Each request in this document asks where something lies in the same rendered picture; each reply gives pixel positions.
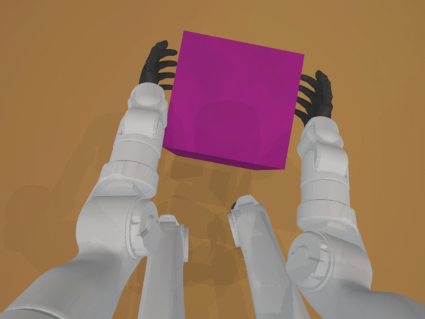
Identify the robot left shin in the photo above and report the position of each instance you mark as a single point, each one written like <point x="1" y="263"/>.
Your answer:
<point x="164" y="218"/>

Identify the left robot hand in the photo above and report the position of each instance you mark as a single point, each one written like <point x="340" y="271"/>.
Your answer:
<point x="152" y="66"/>

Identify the robot right upper arm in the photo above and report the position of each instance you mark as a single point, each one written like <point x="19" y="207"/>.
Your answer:
<point x="335" y="277"/>

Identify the robot shin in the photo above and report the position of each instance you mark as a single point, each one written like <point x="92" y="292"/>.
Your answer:
<point x="164" y="218"/>
<point x="247" y="199"/>

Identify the robot right forearm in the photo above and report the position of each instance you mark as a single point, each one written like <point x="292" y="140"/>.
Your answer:
<point x="325" y="203"/>

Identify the robot left forearm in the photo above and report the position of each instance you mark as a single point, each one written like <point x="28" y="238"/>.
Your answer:
<point x="132" y="169"/>

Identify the robot left upper arm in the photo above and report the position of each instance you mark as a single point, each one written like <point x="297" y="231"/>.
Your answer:
<point x="114" y="233"/>

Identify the carton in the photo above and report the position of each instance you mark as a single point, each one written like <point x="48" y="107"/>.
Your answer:
<point x="232" y="102"/>

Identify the robot right shin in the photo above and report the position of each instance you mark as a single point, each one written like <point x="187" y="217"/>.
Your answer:
<point x="247" y="199"/>

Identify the right robot hand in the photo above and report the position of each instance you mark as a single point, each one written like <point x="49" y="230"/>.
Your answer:
<point x="320" y="104"/>

